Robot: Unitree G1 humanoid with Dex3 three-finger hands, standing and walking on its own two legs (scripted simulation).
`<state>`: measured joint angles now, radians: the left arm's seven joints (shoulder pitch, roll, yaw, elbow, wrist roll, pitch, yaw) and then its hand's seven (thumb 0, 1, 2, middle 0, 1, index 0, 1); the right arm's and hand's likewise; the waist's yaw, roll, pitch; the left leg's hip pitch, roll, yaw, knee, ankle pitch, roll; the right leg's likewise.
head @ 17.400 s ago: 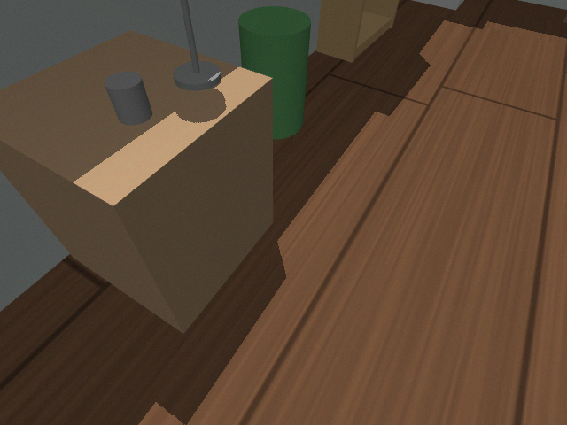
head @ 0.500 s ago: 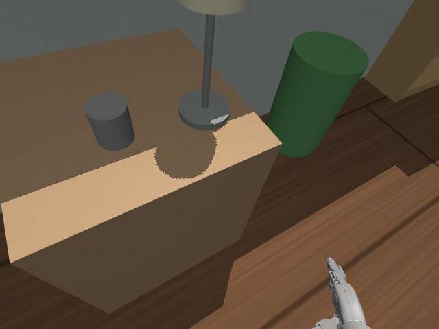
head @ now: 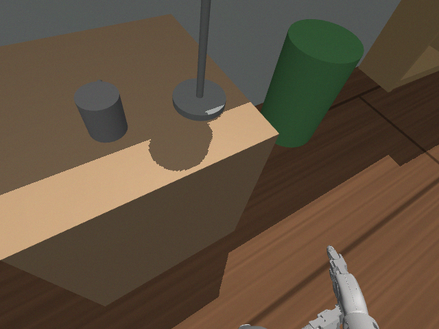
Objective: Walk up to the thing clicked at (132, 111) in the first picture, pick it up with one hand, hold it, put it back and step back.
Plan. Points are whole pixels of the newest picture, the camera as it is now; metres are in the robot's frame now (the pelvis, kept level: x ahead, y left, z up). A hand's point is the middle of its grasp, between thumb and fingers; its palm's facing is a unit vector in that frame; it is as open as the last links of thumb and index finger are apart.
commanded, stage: go down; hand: left
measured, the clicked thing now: (102, 107) +0.58 +0.20 +0.02
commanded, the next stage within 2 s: approach in 0.70 s
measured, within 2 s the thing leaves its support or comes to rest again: neither
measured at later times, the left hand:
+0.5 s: hand out of the picture +0.43 +0.39 +0.16, palm faces +0.21 -0.98 +0.02, open 17.7 cm
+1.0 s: hand out of the picture +0.45 +0.38 +0.13, palm faces +0.18 -0.98 +0.02, open 17.5 cm
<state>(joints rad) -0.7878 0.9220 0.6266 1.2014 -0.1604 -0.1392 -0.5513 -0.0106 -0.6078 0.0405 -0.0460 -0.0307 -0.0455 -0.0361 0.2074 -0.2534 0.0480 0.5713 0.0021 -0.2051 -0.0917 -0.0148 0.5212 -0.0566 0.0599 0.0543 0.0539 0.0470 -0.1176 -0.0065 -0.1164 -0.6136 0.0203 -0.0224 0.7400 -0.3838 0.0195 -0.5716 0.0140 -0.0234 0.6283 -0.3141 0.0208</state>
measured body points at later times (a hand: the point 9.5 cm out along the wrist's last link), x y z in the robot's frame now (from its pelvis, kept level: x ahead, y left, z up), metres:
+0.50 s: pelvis -0.01 +0.00 -0.01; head +0.09 +0.04 +0.42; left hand +0.42 +0.44 +0.16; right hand +0.15 -0.26 -0.06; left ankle -0.02 +0.10 -0.72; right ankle -0.01 -0.14 -0.72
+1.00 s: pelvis +0.00 +0.00 -0.02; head +0.10 +0.05 +0.42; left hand +0.44 +0.43 +0.13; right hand +0.16 -0.24 -0.07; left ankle -0.02 +0.10 -0.72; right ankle -0.01 -0.14 -0.72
